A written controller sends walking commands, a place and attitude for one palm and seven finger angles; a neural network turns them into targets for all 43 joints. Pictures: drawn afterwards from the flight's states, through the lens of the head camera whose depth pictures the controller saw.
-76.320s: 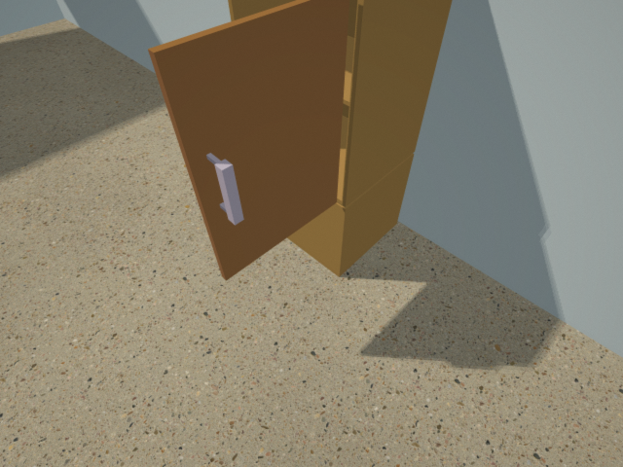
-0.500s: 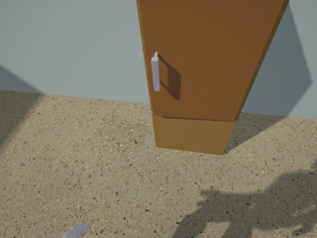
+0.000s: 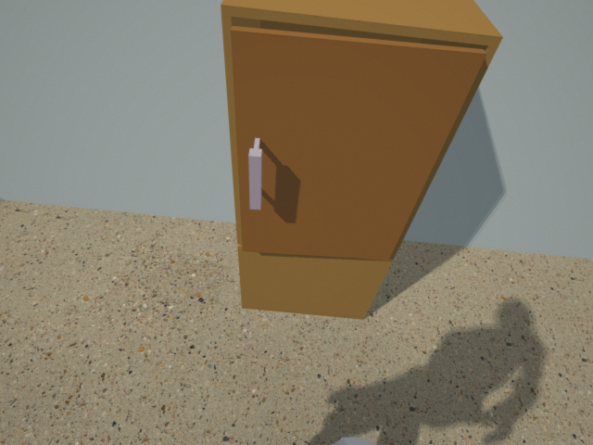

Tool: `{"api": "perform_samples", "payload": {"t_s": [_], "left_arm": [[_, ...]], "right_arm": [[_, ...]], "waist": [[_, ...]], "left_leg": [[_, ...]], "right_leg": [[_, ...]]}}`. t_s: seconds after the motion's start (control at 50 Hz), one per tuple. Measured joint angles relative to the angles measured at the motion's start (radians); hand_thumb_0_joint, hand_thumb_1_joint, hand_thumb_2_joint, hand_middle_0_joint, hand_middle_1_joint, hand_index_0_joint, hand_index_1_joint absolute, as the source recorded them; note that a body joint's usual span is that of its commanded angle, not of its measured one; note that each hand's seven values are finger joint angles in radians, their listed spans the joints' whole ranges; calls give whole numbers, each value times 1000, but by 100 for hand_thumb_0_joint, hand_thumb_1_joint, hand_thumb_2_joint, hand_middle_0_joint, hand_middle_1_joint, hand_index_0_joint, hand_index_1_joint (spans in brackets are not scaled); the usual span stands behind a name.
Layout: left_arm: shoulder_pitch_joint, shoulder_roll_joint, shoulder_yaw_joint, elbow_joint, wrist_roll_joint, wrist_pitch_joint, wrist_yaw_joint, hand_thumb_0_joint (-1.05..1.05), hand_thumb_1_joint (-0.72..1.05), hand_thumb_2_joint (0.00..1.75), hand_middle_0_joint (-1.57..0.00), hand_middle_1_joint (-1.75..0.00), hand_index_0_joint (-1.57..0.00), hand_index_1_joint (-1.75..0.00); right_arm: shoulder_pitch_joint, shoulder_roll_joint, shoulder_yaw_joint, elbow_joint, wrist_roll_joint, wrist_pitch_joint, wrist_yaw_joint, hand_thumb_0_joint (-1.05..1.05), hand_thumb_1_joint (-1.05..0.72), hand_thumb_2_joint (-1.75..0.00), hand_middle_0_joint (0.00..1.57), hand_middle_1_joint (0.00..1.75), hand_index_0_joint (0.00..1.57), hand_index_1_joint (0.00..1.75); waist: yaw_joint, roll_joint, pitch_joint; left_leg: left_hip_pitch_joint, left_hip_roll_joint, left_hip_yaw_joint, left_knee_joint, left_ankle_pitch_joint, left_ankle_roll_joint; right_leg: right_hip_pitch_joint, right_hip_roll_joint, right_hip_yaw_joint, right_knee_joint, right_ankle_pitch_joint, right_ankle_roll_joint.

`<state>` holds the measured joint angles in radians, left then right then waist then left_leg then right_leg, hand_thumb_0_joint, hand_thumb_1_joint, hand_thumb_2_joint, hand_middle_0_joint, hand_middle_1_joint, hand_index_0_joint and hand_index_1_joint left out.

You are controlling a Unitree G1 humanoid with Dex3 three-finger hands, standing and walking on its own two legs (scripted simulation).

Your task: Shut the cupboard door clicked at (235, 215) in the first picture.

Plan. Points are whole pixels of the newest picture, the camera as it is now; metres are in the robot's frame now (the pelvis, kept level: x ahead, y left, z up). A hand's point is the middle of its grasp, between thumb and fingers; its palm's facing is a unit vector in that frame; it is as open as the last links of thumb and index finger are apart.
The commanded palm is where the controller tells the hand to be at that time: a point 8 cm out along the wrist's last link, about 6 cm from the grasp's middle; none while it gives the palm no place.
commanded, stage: take the last steps up to it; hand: left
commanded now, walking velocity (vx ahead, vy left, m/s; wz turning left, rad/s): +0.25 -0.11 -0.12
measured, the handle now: (256, 174) +0.63 +0.11 -0.04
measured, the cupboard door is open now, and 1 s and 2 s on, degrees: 3 3 3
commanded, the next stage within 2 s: come to a stop and stand still in 0.32 s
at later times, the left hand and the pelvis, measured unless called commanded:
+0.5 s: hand (240, 421) +0.20 +0.09 -0.17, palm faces +0.00 -0.98 -0.20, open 7.2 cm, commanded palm none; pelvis +0.14 -0.09 +0.00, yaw -1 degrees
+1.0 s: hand (224, 424) +0.19 +0.11 -0.18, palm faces -0.03 -0.97 -0.26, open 7.4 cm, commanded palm none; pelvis +0.16 -0.08 -0.02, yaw -3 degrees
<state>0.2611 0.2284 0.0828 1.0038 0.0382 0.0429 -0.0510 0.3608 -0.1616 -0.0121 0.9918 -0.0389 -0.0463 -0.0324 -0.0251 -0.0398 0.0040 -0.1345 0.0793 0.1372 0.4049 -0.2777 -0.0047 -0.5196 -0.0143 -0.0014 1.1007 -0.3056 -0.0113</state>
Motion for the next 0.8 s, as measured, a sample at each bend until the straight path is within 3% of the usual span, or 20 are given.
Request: {"api": "perform_samples", "payload": {"t_s": [0.1,0.22,0.26,0.3,0.34,0.38,0.48,0.54,0.58,0.64,0.8], "left_arm": [[-46,-1,-6,-10,-5,-4,1,1,91,90,-20,-30,-20,-30],[-98,-16,-18,-17,-8,-24,-2,1,91,90,-20,-30,-20,-30],[-107,-20,-18,-19,-6,-59,5,1,91,90,-20,-30,-20,-30],[-117,-44,-25,-11,-14,-78,20,1,91,89,-20,-30,-20,-30],[-110,-65,-34,-3,-17,-78,32,1,91,89,-20,-30,-20,-30],[-94,-78,-33,6,-21,-77,47,0,92,89,-20,-30,-20,-30],[-55,-67,-37,38,-14,-84,64,0,94,89,-20,-30,-20,-30],[-32,-75,-47,62,-15,-84,70,0,94,89,-20,-30,-20,-30],[-15,-83,-54,78,-20,-78,73,0,94,89,-20,-30,-20,-30],[-8,-80,-56,89,-24,-51,84,1,93,89,-20,-30,-20,-30],[-24,-74,-57,46,-16,-19,85,1,92,89,-20,-30,-20,-30]], "right_arm": [[49,3,-7,49,2,2,2,1,-91,-90,20,30,20,30],[85,-4,-21,95,3,21,12,1,-91,-90,20,30,20,30],[90,-6,-23,114,15,30,19,1,-91,-90,20,30,20,30],[55,-18,-28,123,24,52,21,1,-91,-90,20,30,20,30],[18,-25,-33,116,24,57,20,1,-91,-90,20,30,20,30],[-20,-26,-35,98,19,55,19,1,-91,-90,20,30,20,30],[-103,-11,-29,49,15,40,17,1,-92,-90,20,30,19,30],[-149,-7,-22,39,21,36,8,1,-93,-90,20,30,19,30],[-170,-10,-16,35,26,35,9,1,-93,-90,20,30,19,30],[-191,9,-7,37,26,43,7,0,-93,-90,20,30,19,30],[-239,3,-9,-2,25,72,1,0,-92,-90,20,30,20,30]], "waist": [[-6,16,32],[-37,42,61],[-26,46,63],[-24,73,81],[-22,83,81],[-19,81,71],[-3,68,38],[19,67,29],[29,73,24],[41,37,21],[60,35,75]], "left_leg": [[81,20,31,-63,-7,-26],[121,60,51,19,-109,-82],[64,75,25,198,-192,-62],[-49,59,-56,474,-260,-23],[-154,33,-80,649,-226,-6],[-235,22,-73,697,-175,-4],[-297,8,-47,489,-103,-22],[-250,-10,-56,295,-45,-34],[-194,-17,-68,161,81,-30],[-150,-41,-58,129,59,25],[-151,-68,-36,96,69,43]], "right_leg": [[-38,-42,-19,-153,78,11],[78,-34,-67,-470,97,-14],[112,-22,-69,-503,127,-31],[128,-6,-88,-467,82,-34],[173,3,-104,-511,69,-37],[218,11,-115,-579,88,-38],[297,37,-137,-689,106,-55],[327,54,-132,-694,89,-53],[336,65,-129,-664,59,-47],[348,43,-122,-627,25,-42],[313,13,-103,-594,12,-24]]}}
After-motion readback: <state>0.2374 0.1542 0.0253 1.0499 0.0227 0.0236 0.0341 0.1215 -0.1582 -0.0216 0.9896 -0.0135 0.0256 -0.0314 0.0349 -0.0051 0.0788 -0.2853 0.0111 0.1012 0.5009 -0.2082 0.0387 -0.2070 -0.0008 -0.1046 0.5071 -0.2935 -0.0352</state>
